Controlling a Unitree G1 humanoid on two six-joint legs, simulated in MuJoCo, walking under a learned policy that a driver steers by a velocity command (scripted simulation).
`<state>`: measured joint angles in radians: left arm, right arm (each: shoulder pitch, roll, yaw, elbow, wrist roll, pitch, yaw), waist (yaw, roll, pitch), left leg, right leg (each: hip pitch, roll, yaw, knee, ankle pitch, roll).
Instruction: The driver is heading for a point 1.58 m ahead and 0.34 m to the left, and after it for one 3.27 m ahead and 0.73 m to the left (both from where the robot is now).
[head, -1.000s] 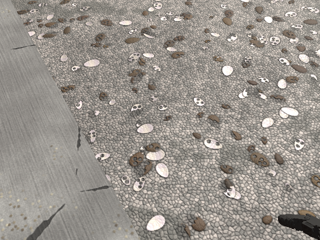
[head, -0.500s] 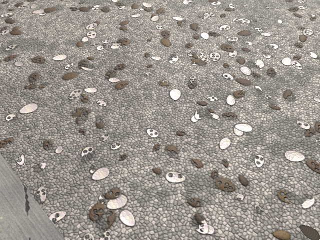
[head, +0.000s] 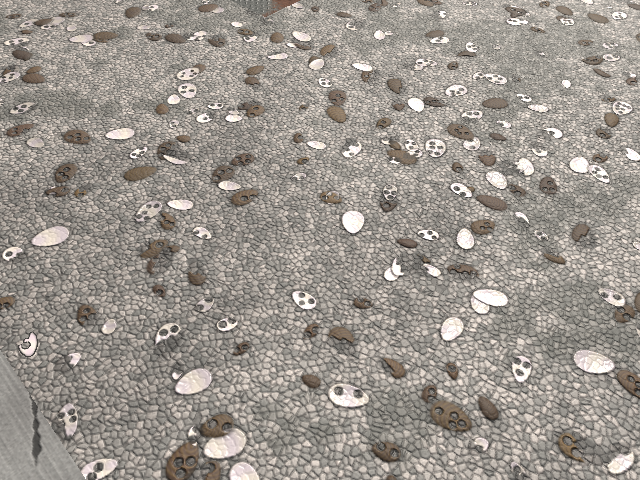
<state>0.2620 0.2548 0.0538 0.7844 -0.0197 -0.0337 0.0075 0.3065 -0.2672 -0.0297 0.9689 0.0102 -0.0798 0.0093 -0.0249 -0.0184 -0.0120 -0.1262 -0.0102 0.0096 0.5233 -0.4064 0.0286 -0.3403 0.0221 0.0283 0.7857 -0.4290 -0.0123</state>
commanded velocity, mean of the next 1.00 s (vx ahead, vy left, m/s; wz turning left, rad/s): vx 0.47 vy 0.00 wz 0.24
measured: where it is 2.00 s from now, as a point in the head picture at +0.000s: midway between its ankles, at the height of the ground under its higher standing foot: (239, 308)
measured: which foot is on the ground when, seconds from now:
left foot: down 0.00-0.34, up 0.36-0.86, down 0.88-1.00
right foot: up 0.00-0.30, down 0.32-0.90, up 0.92-1.00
